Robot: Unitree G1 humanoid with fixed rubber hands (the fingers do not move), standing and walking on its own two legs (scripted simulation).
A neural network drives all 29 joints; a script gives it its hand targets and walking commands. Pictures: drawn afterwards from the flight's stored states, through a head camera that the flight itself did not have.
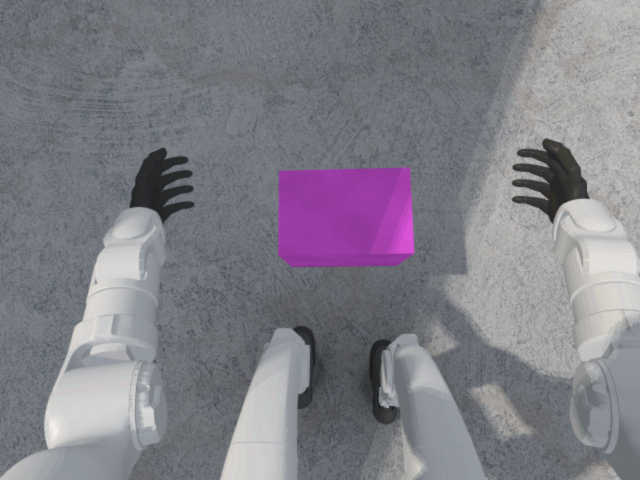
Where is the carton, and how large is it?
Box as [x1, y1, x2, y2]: [278, 167, 413, 266]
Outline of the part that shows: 409,167 279,171 278,255 291,266 396,265 413,253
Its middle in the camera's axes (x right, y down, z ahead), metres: +0.06 -0.03 +0.95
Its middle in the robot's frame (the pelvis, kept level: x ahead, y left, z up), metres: +0.49 +0.00 -0.55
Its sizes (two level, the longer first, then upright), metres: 0.289 0.190 0.252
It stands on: the floor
